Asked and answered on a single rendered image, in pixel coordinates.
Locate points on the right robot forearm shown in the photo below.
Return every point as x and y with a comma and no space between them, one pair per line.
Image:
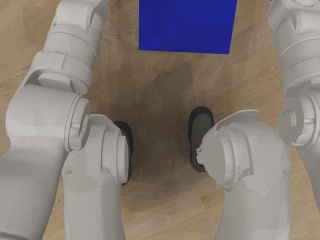
296,39

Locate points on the robot left thigh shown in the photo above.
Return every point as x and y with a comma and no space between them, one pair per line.
92,193

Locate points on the carton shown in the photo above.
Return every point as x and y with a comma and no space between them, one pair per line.
190,26

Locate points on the right robot upper arm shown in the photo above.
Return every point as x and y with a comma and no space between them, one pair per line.
299,127

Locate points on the left robot upper arm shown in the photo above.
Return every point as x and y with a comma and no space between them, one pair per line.
44,125

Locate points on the robot left shin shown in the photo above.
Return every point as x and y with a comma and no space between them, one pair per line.
96,120

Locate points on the left robot forearm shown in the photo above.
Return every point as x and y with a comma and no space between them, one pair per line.
72,43

